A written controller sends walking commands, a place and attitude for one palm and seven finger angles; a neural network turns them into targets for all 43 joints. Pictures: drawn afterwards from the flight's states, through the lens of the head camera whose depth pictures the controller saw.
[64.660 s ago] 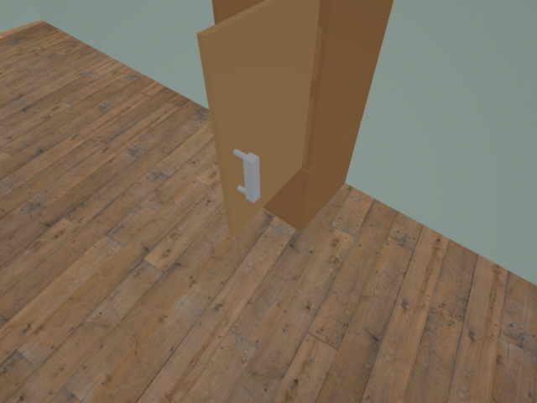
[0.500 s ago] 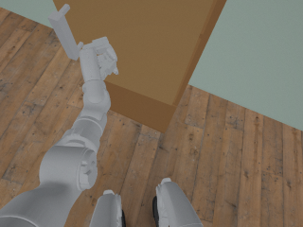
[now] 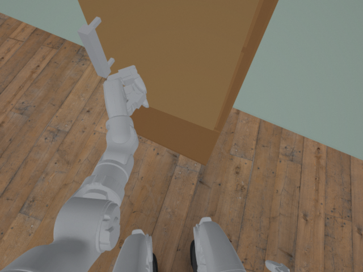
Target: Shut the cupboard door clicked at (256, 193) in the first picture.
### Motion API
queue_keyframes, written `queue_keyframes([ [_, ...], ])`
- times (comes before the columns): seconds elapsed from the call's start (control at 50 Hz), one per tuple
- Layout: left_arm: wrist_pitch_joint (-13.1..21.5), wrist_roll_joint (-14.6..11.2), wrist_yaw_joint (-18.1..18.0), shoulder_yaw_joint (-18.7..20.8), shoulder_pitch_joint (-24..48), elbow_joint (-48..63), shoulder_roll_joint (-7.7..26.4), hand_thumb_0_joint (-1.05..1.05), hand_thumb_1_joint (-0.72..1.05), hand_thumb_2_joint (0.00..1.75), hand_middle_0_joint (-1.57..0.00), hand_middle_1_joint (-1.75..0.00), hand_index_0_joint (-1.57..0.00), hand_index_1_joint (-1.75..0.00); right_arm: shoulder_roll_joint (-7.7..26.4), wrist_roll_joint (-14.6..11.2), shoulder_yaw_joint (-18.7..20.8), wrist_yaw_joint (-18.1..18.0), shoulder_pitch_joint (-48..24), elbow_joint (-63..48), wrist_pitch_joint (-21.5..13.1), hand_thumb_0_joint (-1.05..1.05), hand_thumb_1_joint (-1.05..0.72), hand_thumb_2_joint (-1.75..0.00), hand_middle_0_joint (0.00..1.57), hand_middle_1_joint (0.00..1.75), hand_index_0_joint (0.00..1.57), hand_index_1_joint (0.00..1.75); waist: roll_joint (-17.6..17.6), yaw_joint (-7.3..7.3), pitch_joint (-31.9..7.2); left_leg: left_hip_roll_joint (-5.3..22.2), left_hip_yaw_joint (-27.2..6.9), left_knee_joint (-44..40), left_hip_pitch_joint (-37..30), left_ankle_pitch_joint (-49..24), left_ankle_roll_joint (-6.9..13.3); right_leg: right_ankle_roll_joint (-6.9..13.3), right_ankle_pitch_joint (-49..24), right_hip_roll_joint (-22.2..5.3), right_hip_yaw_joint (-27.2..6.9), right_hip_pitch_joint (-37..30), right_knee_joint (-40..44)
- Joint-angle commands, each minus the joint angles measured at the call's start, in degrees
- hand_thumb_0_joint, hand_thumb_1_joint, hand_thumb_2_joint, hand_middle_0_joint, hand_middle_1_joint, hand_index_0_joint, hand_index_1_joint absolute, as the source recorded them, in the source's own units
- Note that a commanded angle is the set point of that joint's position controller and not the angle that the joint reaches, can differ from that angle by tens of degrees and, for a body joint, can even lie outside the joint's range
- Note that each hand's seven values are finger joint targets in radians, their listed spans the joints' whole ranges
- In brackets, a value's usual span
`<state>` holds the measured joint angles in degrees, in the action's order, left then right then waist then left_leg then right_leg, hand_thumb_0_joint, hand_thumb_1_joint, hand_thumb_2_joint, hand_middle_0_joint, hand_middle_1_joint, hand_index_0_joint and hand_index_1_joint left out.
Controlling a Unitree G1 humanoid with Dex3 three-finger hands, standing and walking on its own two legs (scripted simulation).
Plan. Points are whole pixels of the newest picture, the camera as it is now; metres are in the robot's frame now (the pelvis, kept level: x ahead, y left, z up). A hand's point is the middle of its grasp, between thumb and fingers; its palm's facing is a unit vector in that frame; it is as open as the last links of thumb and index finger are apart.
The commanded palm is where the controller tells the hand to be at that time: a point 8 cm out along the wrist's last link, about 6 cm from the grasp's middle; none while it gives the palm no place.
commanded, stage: draw the hand back to the body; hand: left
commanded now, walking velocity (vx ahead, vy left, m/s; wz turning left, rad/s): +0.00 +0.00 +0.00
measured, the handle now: (100, 48) +0.66 +0.14 +0.03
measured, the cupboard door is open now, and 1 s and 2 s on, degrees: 3 3 3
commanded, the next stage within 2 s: step back with the hand held close in 1.46 s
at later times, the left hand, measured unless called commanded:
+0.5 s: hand (63, 141) +0.34 +0.14 +0.15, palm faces +0.01 -0.99 -0.16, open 3.0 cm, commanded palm +0.31 +0.21 +0.17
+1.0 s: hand out of the picture +0.26 +0.28 +0.26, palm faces +0.40 -0.84 -0.38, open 5.5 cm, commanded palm +0.20 +0.32 +0.29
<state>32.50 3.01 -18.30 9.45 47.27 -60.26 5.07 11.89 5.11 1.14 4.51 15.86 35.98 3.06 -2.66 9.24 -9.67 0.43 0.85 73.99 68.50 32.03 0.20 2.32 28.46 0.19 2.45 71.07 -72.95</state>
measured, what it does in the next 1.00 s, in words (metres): rises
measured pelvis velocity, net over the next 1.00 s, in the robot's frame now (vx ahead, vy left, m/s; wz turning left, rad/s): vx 0.06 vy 0.03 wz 0.02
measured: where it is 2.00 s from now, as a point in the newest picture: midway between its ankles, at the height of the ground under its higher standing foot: outside the picture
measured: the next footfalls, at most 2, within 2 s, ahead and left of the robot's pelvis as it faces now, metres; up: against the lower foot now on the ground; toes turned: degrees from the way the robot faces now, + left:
none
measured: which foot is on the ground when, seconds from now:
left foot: down 0.00-1.00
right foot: down 0.00-1.00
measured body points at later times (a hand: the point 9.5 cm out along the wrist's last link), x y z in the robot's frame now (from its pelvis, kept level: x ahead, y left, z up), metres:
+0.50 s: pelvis +0.03 +0.02 +0.09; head +0.05 +0.01 +0.54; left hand +0.33 +0.20 +0.16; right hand +0.18 -0.23 +0.01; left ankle +0.02 +0.12 -0.61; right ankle +0.05 -0.10 -0.61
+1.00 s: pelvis +0.06 +0.03 +0.13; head +0.04 +0.00 +0.57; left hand +0.23 +0.32 +0.28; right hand +0.25 -0.17 +0.04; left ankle +0.02 +0.12 -0.61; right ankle +0.05 -0.10 -0.61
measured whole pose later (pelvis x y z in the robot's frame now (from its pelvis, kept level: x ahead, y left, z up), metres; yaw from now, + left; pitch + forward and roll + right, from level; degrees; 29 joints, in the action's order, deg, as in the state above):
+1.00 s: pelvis +0.06 +0.03 +0.13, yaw +1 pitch -3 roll -1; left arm 0.8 -3.9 -5.9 14.2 -22.8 18.6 19.4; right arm 12.0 -0.6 -3.1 -4.5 12.2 32.8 -1.5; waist -4.4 -3.3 -0.6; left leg -1.6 0.0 26.7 6.3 17.6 2.1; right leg -0.4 14.8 -0.7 2.6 7.6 -25.2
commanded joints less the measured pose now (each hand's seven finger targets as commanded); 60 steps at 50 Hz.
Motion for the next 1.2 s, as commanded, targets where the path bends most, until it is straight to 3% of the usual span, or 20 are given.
queue_keyframes([
  [0.0,3.2,-2.6,2.7,-0.4,7.6,27.5,7.3,0.0,0.9,0.9,-1.3,-1.5,-1.3,-1.5,8.9,-1.9,3.4,-0.7,8.2,-8.0,-0.7,0.0,-0.9,-0.9,0.2,0.3,0.2,0.3,2.1,-4.33,-39.4,-1.7,0.4,-12.8,-20.8,-22.6,0.7,-1.2,-30.3,0.4,-3.4,-39.5,12.9],
  [0.02,2.2,-3.1,3.6,-1.6,3.8,29.0,6.5,0.0,0.9,0.9,-1.3,-1.5,-1.3,-1.5,8.8,-2.3,3.4,-1.0,8.4,-8.6,-0.6,0.0,-0.9,-0.9,0.2,0.3,0.2,0.3,5.7,-4.12,-37.5,-1.5,0.3,-14.1,-21.0,-22.7,0.9,-1.2,-30.7,0.6,-3.3,-41.2,14.1],
  [0.1,-1.8,-5.7,6.5,-6.0,-2.5,36.1,3.8,0.0,0.9,0.9,-1.3,-1.5,-1.3,-1.5,9.0,-4.1,3.2,-2.8,7.1,-9.2,-0.9,0.0,-0.9,-0.9,0.2,0.3,0.2,0.3,10.7,-3.03,-24.2,-1.3,0.7,-19.9,-22.5,-14.7,1.6,-2.1,-21.6,0.5,-3.5,-42.4,22.4],
  [0.18,-3.2,-8.0,9.1,-7.8,-6.7,38.9,3.2,0.0,0.9,0.9,-1.3,-1.5,-1.3,-1.5,8.9,-5.1,2.4,-4.7,4.1,-8.7,-2.4,0.0,-0.9,-0.9,0.2,0.3,0.2,0.3,9.7,-3.04,-13.8,-1.2,0.6,-23.9,-26.6,-10.0,1.7,-2.2,-11.9,0.1,-3.1,-39.2,27.9],
  [0.22,-3.3,-7.7,10.4,-8.9,-8.9,40.3,3.5,0.0,0.9,0.9,-1.3,-1.5,-1.3,-1.5,8.9,-5.4,2.0,-5.1,3.0,-9.1,-3.0,0.0,-0.9,-0.9,0.2,0.3,0.2,0.3,5.0,-3.65,-10.0,-1.2,0.4,-25.9,-29.8,-9.2,1.6,-1.6,-9.3,0.1,-2.6,-37.7,29.3],
  [0.32,-5.7,-8.5,13.5,-6.3,-23.6,46.3,7.3,0.0,0.9,0.9,-1.22,-1.41,-1.22,-1.41,8.7,-6.2,1.3,-5.0,-0.2,-12.1,-3.6,0.0,-0.9,-0.9,0.2,0.3,0.2,0.3,-0.8,-8.42,-10.7,-1.1,-0.2,-30.6,-36.4,-14.7,0.9,-0.3,-15.0,0.3,-0.9,-43.3,29.2],
  [0.36,-7.4,-9.8,14.4,-5.7,-26.3,51.9,8.0,0.0,0.9,0.9,-1.16,-1.35,-1.16,-1.35,8.4,-6.6,1.1,-5.1,-1.9,-13.5,-3.8,0.0,-0.9,-0.9,0.2,0.3,0.2,0.3,-1.4,-9.15,-11.1,-0.9,-0.3,-32.1,-38.6,-16.9,0.8,-0.3,-17.4,0.3,-0.5,-45.7,29.7],
  [0.38,-11.2,-5.3,14.0,-9.0,-28.8,53.6,12.5,0.0,0.9,0.9,-1.13,-1.32,-1.13,-1.32,7.1,-7.5,1.7,-6.0,-2.7,-14.4,-1.3,0.0,-0.9,-0.9,0.2,0.3,0.2,0.3,1.5,-8.54,-13.5,-0.8,-0.2,-35.4,-42.3,-18.2,0.6,-0.3,-17.9,-0.5,-2.9,-50.7,32.0],
  [0.42,-14.7,-6.4,13.9,-8.2,-30.5,63.2,12.8,0.0,0.9,0.9,-1.08,-1.26,-1.08,-1.26,6.7,-7.8,1.3,-7.6,-4.5,-17.3,-0.6,0.0,-0.9,-0.9,0.2,0.3,0.2,0.3,2.4,-8.41,-12.4,-0.9,-0.3,-36.9,-44.0,-20.6,1.1,-0.6,-20.3,-0.9,-2.5,-54.1,34.1],
  [0.44,-16.2,-6.2,13.5,-7.8,-32.2,64.9,13.6,0.0,0.9,0.9,-1.05,-1.23,-1.05,-1.23,6.5,-7.9,0.9,-8.2,-5.8,-17.4,-0.5,0.0,-0.9,-0.9,0.2,0.3,0.2,0.3,0.4,-8.69,-10.0,-0.6,-0.2,-38.0,-45.4,-20.9,1.2,-0.6,-20.6,-1.0,-2.6,-54.1,35.1],
  [0.52,-21.0,-6.4,12.7,-6.6,-36.4,69.3,15.0,0.0,0.9,0.9,-0.94,-1.11,-0.94,-1.11,6.2,-7.9,-0.4,-10.0,-8.2,-17.3,-0.9,0.0,-0.9,-0.9,0.2,0.3,0.2,0.3,2.4,-8.63,-1.7,0.0,-1.3,-42.2,-48.9,-21.4,1.4,-0.5,-19.6,-0.7,-1.6,-55.4,39.7],
  [0.6,-24.4,-6.5,12.7,-5.7,-42.3,72.7,14.4,0.0,0.9,0.9,-0.83,-0.99,-0.83,-0.99,5.9,-7.6,-1.4,-10.5,-8.9,-16.5,-2.1,0.0,-0.9,-0.9,0.2,0.3,0.2,0.3,2.1,-9.11,1.4,0.5,-2.2,-45.9,-54.1,-23.8,1.0,-0.6,-20.8,-0.5,-0.5,-57.7,42.7],
  [0.66,-26.0,-6.7,12.6,-3.6,-48.4,77.2,15.6,0.0,0.9,0.9,-0.75,-0.9,-0.75,-0.9,5.8,-7.2,-1.8,-10.4,-9.1,-15.9,-3.3,0.0,-0.9,-0.9,0.2,0.3,0.2,0.3,0.0,-9.98,0.7,0.7,-2.1,-47.7,-57.3,-28.7,0.7,-0.6,-24.3,-0.9,-0.2,-61.5,44.4],
  [0.74,-27.3,-6.7,12.5,-0.1,-54.3,82.8,17.6,0.0,0.9,0.9,-0.64,-0.78,-0.64,-0.78,5.9,-6.7,-2.1,-10.0,-9.9,-15.2,-4.7,0.0,-0.9,-0.9,0.2,0.3,0.2,0.3,0.4,-10.73,1.8,1.2,-2.3,-49.7,-59.4,-34.3,0.1,-0.8,-27.4,-1.0,0.1,-64.4,46.4],
  [0.76,-27.4,-6.6,12.4,1.2,-54.7,84.3,18.5,0.0,0.9,0.9,-0.61,-0.75,-0.61,-0.75,5.8,-6.5,-2.2,-9.9,-10.1,-14.8,-5.0,0.0,-0.9,-0.9,0.2,0.3,0.2,0.3,-1.2,-10.84,2.6,1.2,-2.3,-50.2,-59.5,-34.2,-0.1,-0.8,-27.1,-0.9,0.1,-64.6,46.9],
  [0.82,-27.5,-6.7,11.8,6.6,-56.6,87.7,22.5,0.0,0.9,0.9,-0.53,-0.66,-0.53,-0.66,6.0,-6.0,-2.1,-9.9,-10.8,-14.0,-6.1,0.0,-0.9,-0.9,0.2,0.3,0.2,0.3,0.1,-11.65,3.4,1.1,-2.3,-51.2,-59.3,-34.0,-0.1,-0.8,-27.2,-0.7,0.3,-66.3,48.3],
  [1.0,-26.6,-7.1,11.0,15.7,-66.5,95.5,25.9,0.0,0.9,0.9,-0.28,-0.39,-0.28,-0.39,5.9,-5.9,-1.2,-9.2,-11.0,-11.8,-9.1,0.0,-0.9,-0.9,0.2,0.3,0.2,0.3,-3.2,-12.76,3.7,0.9,-1.8,-51.7,-60.6,-37.3,-0.6,-1.2,-28.5,-0.9,0.4,-67.9,49.2],
  [1.06,-26.2,-7.6,10.8,19.5,-69.5,95.3,27.7,0.0,0.9,0.9,-0.2,-0.3,-0.2,-0.3,6.0,-6.1,-0.7,-9.2,-11.2,-11.4,-9.6,0.0,-0.9,-0.9,0.2,0.3,0.2,0.3,-1.0,-13.14,5.2,0.9,-1.2,-51.9,-59.8,-34.8,-0.2,-1.2,-27.6,-0.9,0.1,-67.5,49.9],
  [1.12,-26.7,-7.4,11.5,14.4,-70.0,89.4,22.0,0.0,0.9,0.9,-0.2,-0.3,-0.2,-0.3,6.8,-6.0,-0.2,-9.2,-10.7,-10.3,-9.8,0.0,-0.9,-0.9,0.2,0.3,0.2,0.3,2.6,-11.85,10.3,1.0,-0.9,-52.6,-58.8,-30.8,0.4,-1.6,-24.4,-1.0,0.3,-64.1,51.3],
  [1.18,-26.2,-6.9,11.1,14.4,-66.2,90.6,23.2,0.0,0.9,0.9,-0.2,-0.3,-0.2,-0.3,7.4,-6.1,0.1,-9.5,-10.5,-10.1,-10.0,0.0,-0.9,-0.9,0.2,0.3,0.2,0.3,1.4,-11.67,9.5,0.8,-1.3,-53.1,-59.2,-27.4,0.7,-1.6,-21.1,-1.2,0.1,-63.5,51.1],
])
